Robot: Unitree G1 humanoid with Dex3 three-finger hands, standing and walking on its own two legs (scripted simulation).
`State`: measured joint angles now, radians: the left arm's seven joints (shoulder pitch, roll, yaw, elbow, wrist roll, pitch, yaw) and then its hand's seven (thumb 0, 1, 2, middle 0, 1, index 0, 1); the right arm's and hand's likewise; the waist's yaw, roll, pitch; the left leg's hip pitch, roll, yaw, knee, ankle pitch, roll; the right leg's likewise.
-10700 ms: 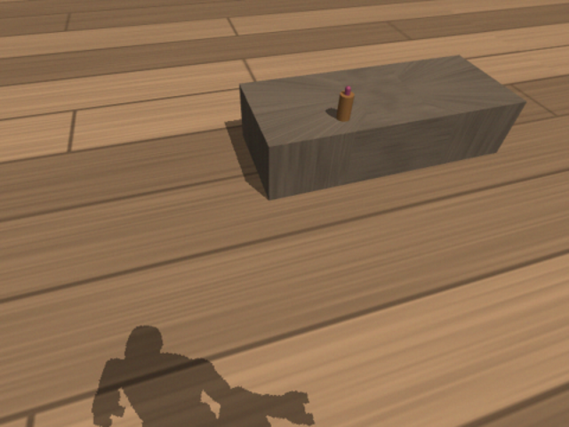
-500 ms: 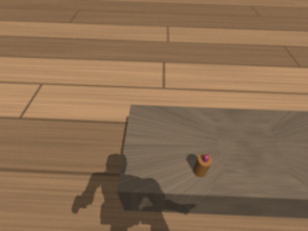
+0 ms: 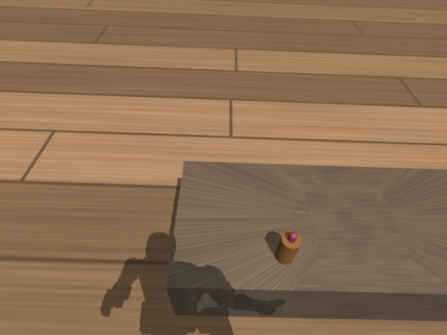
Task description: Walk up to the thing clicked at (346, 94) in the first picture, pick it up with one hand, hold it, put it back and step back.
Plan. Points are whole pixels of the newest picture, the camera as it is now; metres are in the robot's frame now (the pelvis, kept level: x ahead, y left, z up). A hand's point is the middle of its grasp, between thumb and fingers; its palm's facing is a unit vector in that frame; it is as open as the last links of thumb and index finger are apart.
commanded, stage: walk up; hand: right
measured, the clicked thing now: (288, 245) +0.48 -0.23 -0.37
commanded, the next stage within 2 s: stand in 0.52 s
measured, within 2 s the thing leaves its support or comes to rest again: neither
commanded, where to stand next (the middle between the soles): +0.06 -0.01 m, yaw +0 degrees
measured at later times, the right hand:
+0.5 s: hand out of the picture +0.09 -0.25 -0.16, palm faces +0.01 +0.94 -0.33, open 7.4 cm
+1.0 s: hand out of the picture +0.10 -0.25 -0.15, palm faces -0.02 +0.94 -0.34, open 7.4 cm
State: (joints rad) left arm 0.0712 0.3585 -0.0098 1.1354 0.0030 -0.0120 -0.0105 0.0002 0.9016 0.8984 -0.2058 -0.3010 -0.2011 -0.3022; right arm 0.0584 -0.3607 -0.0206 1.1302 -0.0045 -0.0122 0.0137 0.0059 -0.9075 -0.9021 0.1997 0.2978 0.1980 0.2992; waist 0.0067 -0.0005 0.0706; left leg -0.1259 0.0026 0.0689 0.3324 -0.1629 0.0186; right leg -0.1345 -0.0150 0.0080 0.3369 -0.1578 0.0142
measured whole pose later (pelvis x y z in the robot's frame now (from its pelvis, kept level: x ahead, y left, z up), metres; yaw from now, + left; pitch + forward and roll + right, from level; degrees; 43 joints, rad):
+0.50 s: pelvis +0.00 +0.00 +0.00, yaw +0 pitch -3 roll +0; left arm 0.10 0.35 -0.01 1.15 0.01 -0.01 0.00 0.00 0.90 0.90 -0.21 -0.30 -0.20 -0.30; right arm 0.08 -0.35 -0.03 1.14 -0.01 0.00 0.01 0.01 -0.91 -0.90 0.20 0.30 0.20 0.30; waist 0.01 0.00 0.06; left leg -0.11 0.00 0.08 0.32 -0.16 0.02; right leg -0.12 -0.02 0.02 0.32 -0.15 0.02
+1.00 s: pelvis +0.02 +0.00 +0.00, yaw +1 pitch -2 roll +0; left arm 0.10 0.35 -0.01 1.14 0.01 -0.01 0.00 0.00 0.90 0.90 -0.21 -0.30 -0.20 -0.30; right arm 0.09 -0.35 -0.01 1.16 -0.01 -0.02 0.01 0.01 -0.91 -0.90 0.20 0.30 0.20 0.30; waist -0.01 0.00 0.04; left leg -0.09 0.00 0.05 0.29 -0.17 0.02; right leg -0.09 -0.02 -0.01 0.28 -0.16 0.02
